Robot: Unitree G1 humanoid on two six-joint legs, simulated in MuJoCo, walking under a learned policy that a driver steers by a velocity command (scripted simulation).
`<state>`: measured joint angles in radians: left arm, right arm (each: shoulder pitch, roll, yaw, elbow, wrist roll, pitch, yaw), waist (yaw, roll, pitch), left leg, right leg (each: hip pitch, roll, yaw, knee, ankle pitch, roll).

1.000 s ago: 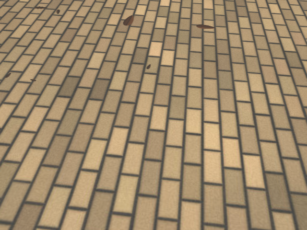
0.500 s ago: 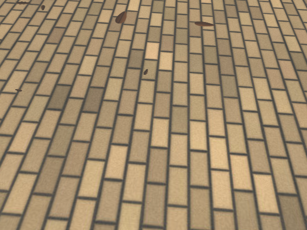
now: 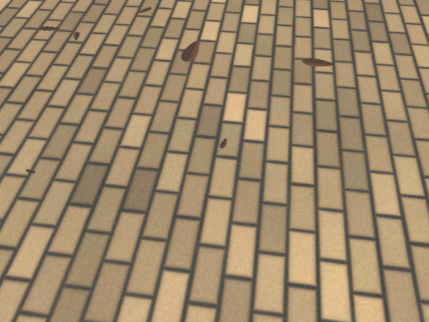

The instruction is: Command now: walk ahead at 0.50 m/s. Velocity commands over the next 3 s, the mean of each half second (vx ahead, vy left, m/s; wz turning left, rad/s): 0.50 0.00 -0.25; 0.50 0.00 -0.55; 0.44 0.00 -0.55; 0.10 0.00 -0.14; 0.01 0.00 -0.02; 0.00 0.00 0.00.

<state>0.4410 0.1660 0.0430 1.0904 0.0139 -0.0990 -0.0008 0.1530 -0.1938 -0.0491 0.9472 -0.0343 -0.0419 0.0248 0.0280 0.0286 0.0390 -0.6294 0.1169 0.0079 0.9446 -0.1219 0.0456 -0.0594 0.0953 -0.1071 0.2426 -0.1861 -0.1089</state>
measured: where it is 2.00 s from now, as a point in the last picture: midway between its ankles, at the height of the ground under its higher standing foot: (295, 228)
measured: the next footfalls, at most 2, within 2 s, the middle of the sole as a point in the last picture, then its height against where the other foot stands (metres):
left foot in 0.26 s outside the picture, level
right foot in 0.80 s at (269, 305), level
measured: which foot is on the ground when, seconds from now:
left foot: up 0.00-0.24, down 0.26-0.82, up 0.84-1.00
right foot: down 0.00-0.26, up 0.28-0.78, down 0.80-1.00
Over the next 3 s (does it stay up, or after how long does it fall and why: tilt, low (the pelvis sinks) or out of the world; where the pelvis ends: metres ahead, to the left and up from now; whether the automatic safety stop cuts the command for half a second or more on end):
stays up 0.83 -0.23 0.00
